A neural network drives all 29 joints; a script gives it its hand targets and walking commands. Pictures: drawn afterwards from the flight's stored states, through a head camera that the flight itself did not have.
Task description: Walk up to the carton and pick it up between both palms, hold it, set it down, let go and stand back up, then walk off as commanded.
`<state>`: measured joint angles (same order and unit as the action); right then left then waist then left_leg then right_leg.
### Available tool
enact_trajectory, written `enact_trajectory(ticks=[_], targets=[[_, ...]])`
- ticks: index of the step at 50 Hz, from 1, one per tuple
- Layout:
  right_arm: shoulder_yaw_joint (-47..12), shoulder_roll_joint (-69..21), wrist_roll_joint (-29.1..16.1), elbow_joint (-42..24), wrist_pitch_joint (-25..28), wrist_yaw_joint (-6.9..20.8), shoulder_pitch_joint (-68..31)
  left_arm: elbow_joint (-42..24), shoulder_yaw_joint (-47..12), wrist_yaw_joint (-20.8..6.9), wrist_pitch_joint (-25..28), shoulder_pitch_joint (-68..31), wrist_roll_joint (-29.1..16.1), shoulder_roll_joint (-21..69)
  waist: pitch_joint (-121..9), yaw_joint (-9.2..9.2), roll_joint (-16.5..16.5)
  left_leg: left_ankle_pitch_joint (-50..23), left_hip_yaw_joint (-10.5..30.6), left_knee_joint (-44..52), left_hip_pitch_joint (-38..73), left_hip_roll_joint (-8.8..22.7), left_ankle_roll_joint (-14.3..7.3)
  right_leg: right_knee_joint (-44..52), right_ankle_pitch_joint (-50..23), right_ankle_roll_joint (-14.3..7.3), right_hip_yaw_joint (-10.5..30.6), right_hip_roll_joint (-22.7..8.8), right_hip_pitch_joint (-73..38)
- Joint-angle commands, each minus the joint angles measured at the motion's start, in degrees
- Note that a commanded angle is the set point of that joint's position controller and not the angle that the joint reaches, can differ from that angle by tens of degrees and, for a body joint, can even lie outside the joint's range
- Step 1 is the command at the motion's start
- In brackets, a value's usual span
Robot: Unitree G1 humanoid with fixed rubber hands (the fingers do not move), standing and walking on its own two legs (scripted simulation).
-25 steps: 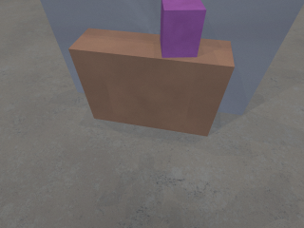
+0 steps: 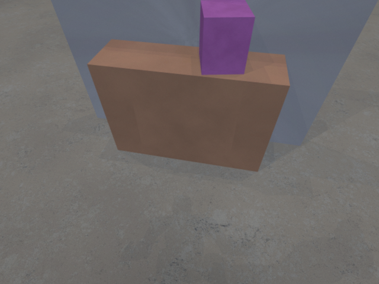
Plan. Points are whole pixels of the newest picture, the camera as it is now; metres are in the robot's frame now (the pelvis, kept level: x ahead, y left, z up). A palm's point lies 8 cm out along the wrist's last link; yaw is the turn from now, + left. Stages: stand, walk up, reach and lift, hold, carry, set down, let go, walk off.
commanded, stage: stand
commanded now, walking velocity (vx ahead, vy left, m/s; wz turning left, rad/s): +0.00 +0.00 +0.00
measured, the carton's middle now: (222, 38) +1.13 -0.01 +0.01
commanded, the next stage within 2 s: none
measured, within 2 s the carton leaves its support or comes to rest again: neither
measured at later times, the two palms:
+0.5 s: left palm out of the picture +0.04 +0.32 -0.10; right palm out of the picture +0.12 -0.31 -0.10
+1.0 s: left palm out of the picture +0.04 +0.32 -0.10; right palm out of the picture +0.12 -0.31 -0.09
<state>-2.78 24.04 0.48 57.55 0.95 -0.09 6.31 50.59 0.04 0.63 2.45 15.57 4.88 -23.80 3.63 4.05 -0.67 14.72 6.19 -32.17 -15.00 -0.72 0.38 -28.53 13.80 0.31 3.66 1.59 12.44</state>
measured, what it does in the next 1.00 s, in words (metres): stands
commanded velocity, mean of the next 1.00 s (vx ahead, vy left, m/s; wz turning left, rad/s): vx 0.00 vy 0.00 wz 0.00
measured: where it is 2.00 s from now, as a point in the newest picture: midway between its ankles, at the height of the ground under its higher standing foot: outside the picture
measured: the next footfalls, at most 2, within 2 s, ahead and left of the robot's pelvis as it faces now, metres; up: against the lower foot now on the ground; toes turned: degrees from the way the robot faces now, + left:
none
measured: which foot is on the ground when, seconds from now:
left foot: down 0.00-1.00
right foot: down 0.00-1.00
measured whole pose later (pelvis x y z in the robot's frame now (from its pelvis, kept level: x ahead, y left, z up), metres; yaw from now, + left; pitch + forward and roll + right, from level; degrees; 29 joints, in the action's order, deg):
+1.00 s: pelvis +0.00 +0.00 +0.00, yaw +0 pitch -2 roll -1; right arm -2.8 24.0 0.5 58.3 0.9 -0.1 6.3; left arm 51.5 0.0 0.6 2.3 15.6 4.9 -23.7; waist 2.5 4.1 -0.7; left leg 14.1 6.2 -30.7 -14.9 -0.5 0.4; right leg -26.6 12.9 0.4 3.7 1.6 12.2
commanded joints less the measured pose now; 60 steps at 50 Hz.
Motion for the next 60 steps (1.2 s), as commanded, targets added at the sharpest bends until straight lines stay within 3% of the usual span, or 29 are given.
enact_trajectory(ticks=[1, 7, 9, 15, 16, 22, 24, 29, 36, 37, 39, 41, 46, 47, 48, 52, 53, 60], targets=[[3.6, 10.4, 0.2, -2.3, 0.8, 0.2, -4.0, 3.6, 2.4, -0.4, -0.2, -3.4, -5.5, -9.5, -4.7, -3.20, -1.3, 0.4, 6.1, 14.2, 2.8, 6.7, -2.8, 7.5, -2.3, -2.4, 4.8, -6.1, -1.8], [3.2, 10.1, 0.4, -1.9, 0.8, 0.1, -3.0, 3.4, 2.5, -0.5, 0.1, -4.5, -5.6, -10.0, -5.8, -3.43, -1.2, -2.0, 5.5, 13.2, 4.2, 6.3, -2.8, 8.1, -1.5, -2.3, 5.7, -6.7, -1.8], [3.3, 10.2, 0.1, -1.9, 0.9, 0.1, -2.8, 3.5, 2.4, -0.5, 0.2, -4.8, -5.7, -9.9, -6.7, -3.59, 0.1, -4.4, 5.8, 12.8, 5.0, 6.7, -3.1, 8.3, -4.4, -2.4, 5.4, -6.8, -2.4], [3.2, 10.0, 0.2, -2.2, 0.9, 0.0, -3.7, 3.6, 2.3, -0.3, -0.1, -4.1, -5.7, -8.8, -6.8, -3.37, -2.1, -5.4, 5.3, 13.1, 4.6, 6.6, -3.0, 7.6, -7.0, -2.2, 4.7, -6.4, -3.3], [3.0, 9.5, 0.1, -1.6, 0.8, 0.1, -3.2, 3.4, 2.2, -0.3, 0.0, -4.7, -5.8, -9.8, -7.0, -3.53, -0.5, -6.6, 5.3, 13.1, 4.6, 6.8, -2.8, 7.1, -7.4, -2.1, 4.4, -6.5, -3.9], [3.3, 10.1, 0.1, -1.8, 0.8, 0.0, -3.6, 3.6, 2.3, -0.4, -0.4, -4.0, -5.6, -9.5, -6.3, -3.19, -2.4, -1.8, 6.2, 14.1, 3.7, 7.0, -2.8, 7.7, -3.4, -2.3, 4.6, -6.2, -2.9], [3.3, 9.7, 0.1, -1.9, 0.7, 0.1, -3.3, 3.8, 2.6, -0.5, -0.3, -3.7, -5.5, -10.0, -4.7, -3.15, -0.4, 0.7, 6.5, 14.4, 2.2, 6.8, -2.9, 8.3, -1.5, -2.4, 4.7, -6.0, -2.7], [3.5, 10.3, 0.3, -1.5, 0.8, 0.2, -2.8, 3.5, 2.4, -0.5, 0.2, -4.4, -5.7, -9.9, -7.0, -3.30, -1.6, -4.5, 5.9, 13.5, 4.5, 6.8, -3.1, 8.1, -5.4, -2.4, 5.0, -6.7, -3.3], [3.5, 10.2, 0.0, -1.2, 1.1, 0.0, -3.2, 3.5, 2.5, -0.3, 0.0, -4.0, -5.8, -9.9, -8.4, -3.12, -0.1, -12.7, 4.7, 11.6, 6.8, 6.8, -2.7, 6.6, -10.5, -2.0, 4.3, -6.6, -3.8], [3.2, 9.5, 0.2, -1.5, 1.0, 0.0, -3.4, 3.4, 2.3, -0.2, 0.0, -3.9, -5.9, -9.0, -8.4, -2.83, -1.2, -12.2, 4.5, 11.5, 6.7, 7.0, -2.8, 7.3, -10.0, -2.2, 4.4, -6.8, -4.0], [3.4, 9.5, 0.0, -1.5, 0.8, 0.1, -2.6, 3.5, 2.7, -0.3, -0.1, -4.6, -5.9, -10.7, -8.7, -3.58, -0.3, -8.7, 5.0, 12.1, 5.9, 6.8, -2.8, 7.6, -7.8, -2.0, 4.7, -6.8, -4.4], [3.5, 9.4, 0.1, -1.5, 0.8, 0.1, -3.4, 3.6, 2.3, -0.3, 0.1, -4.3, -5.7, -9.1, -7.7, -3.22, 0.2, -6.1, 5.2, 13.0, 5.3, 7.0, -3.0, 7.8, -6.4, -2.2, 4.6, -6.7, -3.8], [3.4, 9.5, 0.0, -1.2, 0.7, 0.2, -2.0, 3.4, 2.5, -0.2, 0.0, -4.3, -5.6, -10.0, -6.7, -3.88, -0.4, -5.4, 5.1, 13.3, 4.7, 6.6, -2.8, 7.8, -5.5, -2.3, 4.8, -6.5, -2.8], [3.3, 9.7, 0.1, -1.3, 0.7, 0.3, -3.0, 3.6, 2.6, -0.2, -0.1, -3.5, -5.6, -9.6, -6.3, -3.18, -1.1, -3.7, 5.3, 13.5, 4.3, 6.8, -3.0, 8.4, -4.2, -2.3, 4.8, -6.5, -2.6], [3.4, 9.5, 0.2, -1.6, 0.8, 0.2, -2.9, 3.9, 2.6, -0.2, -0.1, -3.7, -5.6, -10.0, -5.8, -3.49, 0.0, -5.0, 5.0, 13.1, 4.6, 6.5, -2.9, 8.3, -4.8, -2.5, 4.9, -6.8, -2.2], [3.4, 10.0, 0.2, -1.7, 0.7, 0.2, -3.3, 3.8, 2.2, -0.4, -0.1, -3.5, -5.7, -9.1, -6.0, -3.08, -1.2, -4.6, 5.3, 13.5, 4.6, 6.9, -3.0, 8.4, -5.0, -2.2, 4.7, -6.5, -2.5], [3.5, 10.0, 0.0, -1.5, 0.7, 0.1, -3.0, 3.8, 2.3, -0.3, 0.0, -3.8, -5.5, -9.5, -6.1, -3.57, 0.3, -3.8, 6.0, 14.1, 4.2, 7.1, -3.1, 8.4, -3.7, -2.3, 4.7, -6.5, -2.2], [3.7, 10.4, 0.2, -1.7, 0.8, 0.1, -3.7, 3.5, 2.4, -0.5, 0.0, -3.9, -5.6, -9.7, -6.2, -3.11, -0.3, -4.5, 5.8, 13.6, 4.2, 7.0, -3.3, 8.3, -5.2, -2.3, 4.5, -6.6, -2.8]])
